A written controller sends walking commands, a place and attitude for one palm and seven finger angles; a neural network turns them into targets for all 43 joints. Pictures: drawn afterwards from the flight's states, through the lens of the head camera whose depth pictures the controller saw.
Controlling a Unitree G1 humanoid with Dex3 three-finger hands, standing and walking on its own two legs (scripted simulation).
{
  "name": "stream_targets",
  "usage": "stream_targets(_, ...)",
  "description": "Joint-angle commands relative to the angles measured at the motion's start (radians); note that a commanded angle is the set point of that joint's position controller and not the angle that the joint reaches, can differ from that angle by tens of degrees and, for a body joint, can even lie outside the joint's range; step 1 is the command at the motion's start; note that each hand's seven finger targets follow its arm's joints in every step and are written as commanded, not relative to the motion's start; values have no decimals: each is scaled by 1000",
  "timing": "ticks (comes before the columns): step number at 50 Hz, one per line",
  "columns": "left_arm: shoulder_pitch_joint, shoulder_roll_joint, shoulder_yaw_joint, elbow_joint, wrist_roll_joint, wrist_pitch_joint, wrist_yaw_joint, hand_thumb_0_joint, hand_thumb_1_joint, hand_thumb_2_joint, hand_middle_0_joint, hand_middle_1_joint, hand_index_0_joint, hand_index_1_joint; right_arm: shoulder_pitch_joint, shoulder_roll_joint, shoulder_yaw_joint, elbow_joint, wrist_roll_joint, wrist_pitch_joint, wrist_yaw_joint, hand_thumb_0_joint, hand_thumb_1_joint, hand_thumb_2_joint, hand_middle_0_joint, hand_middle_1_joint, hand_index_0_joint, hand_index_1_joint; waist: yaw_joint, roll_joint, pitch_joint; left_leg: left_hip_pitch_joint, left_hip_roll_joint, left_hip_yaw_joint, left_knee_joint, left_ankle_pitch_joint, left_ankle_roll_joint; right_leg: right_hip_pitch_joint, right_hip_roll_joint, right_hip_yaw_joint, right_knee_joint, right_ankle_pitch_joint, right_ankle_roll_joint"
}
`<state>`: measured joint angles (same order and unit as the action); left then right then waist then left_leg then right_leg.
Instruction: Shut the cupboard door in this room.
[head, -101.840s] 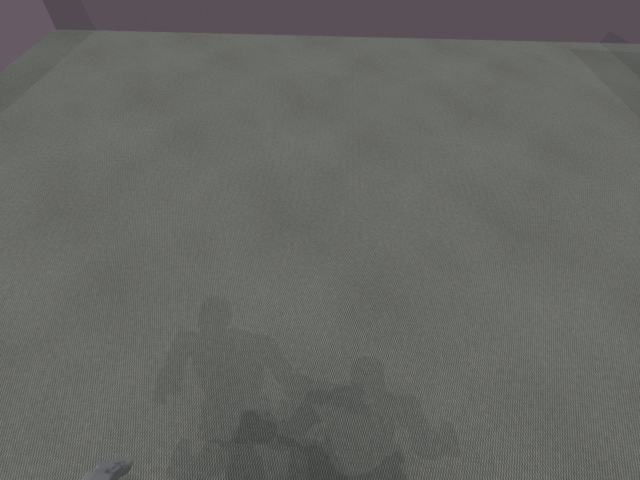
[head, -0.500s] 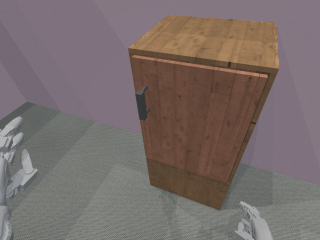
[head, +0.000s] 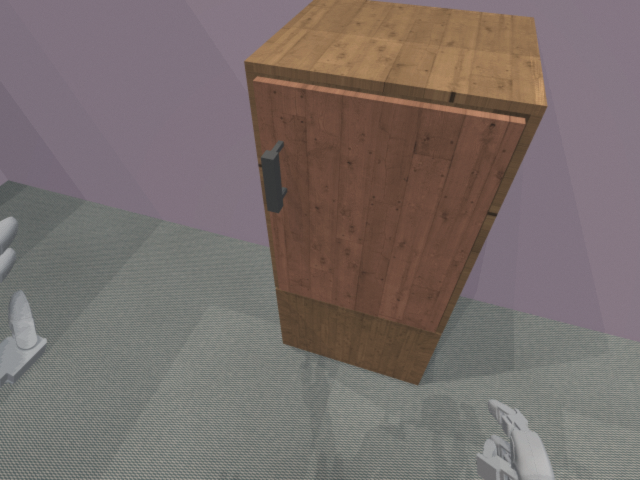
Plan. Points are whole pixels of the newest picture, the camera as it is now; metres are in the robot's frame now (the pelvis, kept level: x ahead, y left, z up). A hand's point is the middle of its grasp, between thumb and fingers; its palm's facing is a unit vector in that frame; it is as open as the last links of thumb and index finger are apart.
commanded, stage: step back with the hand held close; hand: left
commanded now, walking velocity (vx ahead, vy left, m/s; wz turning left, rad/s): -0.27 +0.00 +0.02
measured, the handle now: (277, 176) +0.63 +0.12 +0.02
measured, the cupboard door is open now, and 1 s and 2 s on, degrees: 0 0 0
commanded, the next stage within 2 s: stop stepping back and stand still in 0.74 s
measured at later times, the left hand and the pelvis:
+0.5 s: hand out of the picture +0.08 +0.27 +0.18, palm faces +0.54 -0.73 -0.42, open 7.4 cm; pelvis -0.09 -0.01 -0.01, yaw +5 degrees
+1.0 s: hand out of the picture -0.01 +0.27 +0.18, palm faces +0.48 -0.79 -0.37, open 7.4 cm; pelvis -0.21 +0.00 -0.02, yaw +0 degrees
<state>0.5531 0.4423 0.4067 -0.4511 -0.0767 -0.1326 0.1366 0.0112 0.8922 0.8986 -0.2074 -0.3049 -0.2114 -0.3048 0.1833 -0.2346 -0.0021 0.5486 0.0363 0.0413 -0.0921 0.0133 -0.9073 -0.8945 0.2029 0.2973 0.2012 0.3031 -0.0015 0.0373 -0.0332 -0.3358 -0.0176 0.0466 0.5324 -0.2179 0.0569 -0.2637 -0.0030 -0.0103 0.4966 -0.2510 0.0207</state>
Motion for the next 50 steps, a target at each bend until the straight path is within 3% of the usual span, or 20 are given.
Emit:
stream_targets(1,-33,175,138,-207,9,-78,30,0,900,900,-200,-300,-200,-300,-88,-137,-43,-159,-10,-70,-15,0,-900,-900,200,300,200,300,6,58,-79,-177,148,-165,-200,-83,16,175,-10,43,23,127,-6)
stream_targets(7,-97,162,150,-258,42,-125,34,0,900,900,-200,-300,-200,-300,-67,-147,-47,-156,-20,-116,-15,0,-900,-900,200,300,200,300,1,157,-38,-442,199,-238,-312,-478,55,312,42,23,160,56,4)
stream_targets(13,-99,185,195,-262,56,-152,32,0,900,900,-200,-300,-200,-300,-47,-153,-60,-138,-29,-158,-6,0,-900,-900,200,300,200,300,1,158,-50,-465,211,-246,-276,-538,57,308,68,46,198,44,-4)
stream_targets(16,-53,161,180,-255,40,-160,32,0,900,900,-200,-300,-200,-300,-34,-125,-56,-131,-23,-165,4,0,-900,-900,200,300,200,300,-5,33,-66,-345,146,-168,-143,-428,21,164,12,130,99,40,-38)
stream_targets(19,-73,162,155,-247,31,-159,41,0,900,900,-200,-300,-200,-300,-24,-95,-53,-104,-32,-160,17,0,-900,-900,200,300,200,300,-14,-117,-49,-142,63,-73,102,-270,-44,-130,-157,327,-130,-134,-111)
stream_targets(21,-117,173,135,-240,33,-153,55,0,900,900,-200,-300,-200,-300,-27,-86,-51,-79,-35,-151,22,0,-900,-900,200,300,200,300,-20,-185,-42,-24,32,-44,234,-179,-69,-261,-241,372,-208,-140,-150)
stream_targets(24,-149,190,133,-222,37,-144,66,0,900,900,-200,-300,-200,-300,-39,-78,-43,-66,-33,-140,15,0,-900,-900,200,300,200,300,-29,-177,-27,22,39,-54,163,-119,-57,-293,-201,268,-178,-94,-110)
stream_targets(26,-160,197,144,-225,36,-152,63,0,900,900,-200,-300,-200,-300,-47,-98,-43,-75,-28,-143,3,0,-900,-900,200,300,200,300,-24,-54,10,-37,84,-114,-32,-186,-27,-274,-78,163,-98,-184,-49)
stream_targets(29,-122,190,201,-220,52,-178,56,0,900,900,-200,-300,-200,-300,-77,-132,-55,-95,-29,-164,-8,0,-900,-900,200,300,200,300,2,265,-34,-492,341,-370,-407,-616,81,174,106,16,389,-95,9)
stream_targets(30,-140,195,208,-245,57,-179,47,0,900,900,-200,-300,-200,-300,-77,-123,-63,-98,-34,-170,-4,0,-900,-900,200,300,200,300,4,253,-72,-530,382,-383,-435,-608,97,231,114,20,532,-113,11)
stream_targets(34,-56,175,198,-299,24,-178,33,0,900,900,-200,-300,-200,-300,-88,-110,-87,-86,-30,-203,31,0,-900,-900,200,300,200,300,16,189,-164,-212,332,-203,-320,-371,40,69,99,-25,489,-246,-10)
stream_targets(39,-64,158,161,-334,-15,-185,25,0,900,900,-200,-300,-200,-300,-67,-87,-54,-43,-41,-229,41,0,-900,-900,200,300,200,300,9,196,-136,-6,291,-107,-319,-262,-73,28,79,-61,-9,-281,-37)
stream_targets(41,-125,180,159,-321,-1,-205,28,0,900,900,-200,-300,-200,-300,-44,-72,-49,-10,-48,-222,41,0,-900,-900,200,300,200,300,-4,9,-132,143,210,-19,-60,-71,-112,-126,-65,165,-232,-171,-95)
stream_targets(42,-176,207,161,-308,9,-210,38,0,900,900,-200,-300,-200,-300,-44,-56,-44,8,-46,-216,34,0,-900,-900,200,300,200,300,-10,-132,-142,207,159,23,108,-11,-123,-226,-195,304,-248,24,-133)
stream_targets(43,-228,255,184,-313,25,-214,56,0,900,900,-200,-300,-200,-300,-43,-65,-44,21,-53,-221,27,0,-900,-900,200,300,200,300,-14,-131,-166,214,123,36,165,-38,-115,-219,-266,293,-216,288,-134)
stream_targets(44,-237,266,193,-272,30,-212,60,0,900,900,-200,-300,-200,-300,-59,-61,-40,-3,-54,-227,20,0,-900,-900,200,300,200,300,-15,-106,-200,196,112,59,122,27,-98,-112,-254,232,-134,526,-116)
stream_targets(45,-257,192,117,-251,24,-185,49,0,900,900,-200,-300,-200,-300,-52,-72,-54,-4,-23,-220,11,0,-900,-900,200,300,200,300,-30,-203,-238,212,72,56,120,190,-70,-35,-170,152,-29,700,-26)
stream_targets(46,-243,217,150,-258,26,-149,50,0,900,900,-200,-300,-200,-300,-50,-93,-60,-33,-13,-209,2,0,-900,-900,200,300,200,300,-30,-194,-272,283,72,62,118,349,-43,-32,-121,93,41,796,20)
stream_targets(48,-183,242,186,-206,22,-111,37,0,900,900,-200,-300,-200,-300,-58,-100,-47,-45,-11,-194,-3,0,-900,-900,200,300,200,300,-27,-81,-236,319,88,24,79,392,-16,-68,-65,31,59,593,43)
stream_targets(50,-152,175,139,-134,15,-99,27,0,900,900,-200,-300,-200,-300,-69,-94,-21,-58,-4,-184,3,0,-900,-900,200,300,200,300,-25,-15,-74,207,139,-54,-41,131,-14,-116,-15,35,-40,112,24)
